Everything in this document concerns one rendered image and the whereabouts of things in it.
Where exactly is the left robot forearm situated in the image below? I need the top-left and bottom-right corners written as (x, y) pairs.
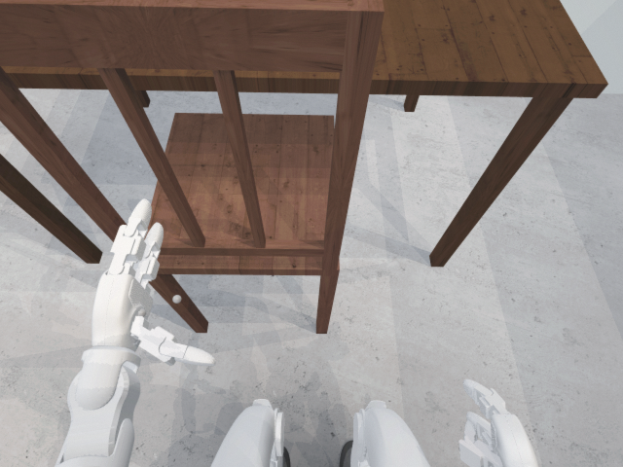
top-left (55, 346), bottom-right (141, 467)

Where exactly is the table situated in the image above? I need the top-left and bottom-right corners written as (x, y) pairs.
top-left (0, 0), bottom-right (608, 267)

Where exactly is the right robot thigh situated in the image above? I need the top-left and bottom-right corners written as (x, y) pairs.
top-left (353, 408), bottom-right (430, 467)

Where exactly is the left robot shin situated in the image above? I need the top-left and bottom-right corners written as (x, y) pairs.
top-left (252, 399), bottom-right (283, 467)

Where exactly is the chair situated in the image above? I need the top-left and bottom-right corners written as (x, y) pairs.
top-left (0, 0), bottom-right (385, 334)

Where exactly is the right robot hand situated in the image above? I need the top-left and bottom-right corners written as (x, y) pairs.
top-left (459, 379), bottom-right (538, 467)

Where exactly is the left robot hand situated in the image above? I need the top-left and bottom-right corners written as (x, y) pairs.
top-left (92, 198), bottom-right (216, 366)

